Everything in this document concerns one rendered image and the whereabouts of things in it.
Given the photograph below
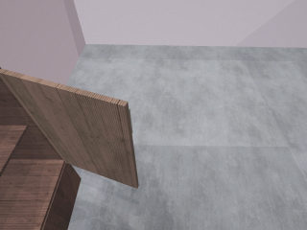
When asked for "cupboard door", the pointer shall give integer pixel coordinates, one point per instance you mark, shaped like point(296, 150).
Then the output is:
point(89, 130)

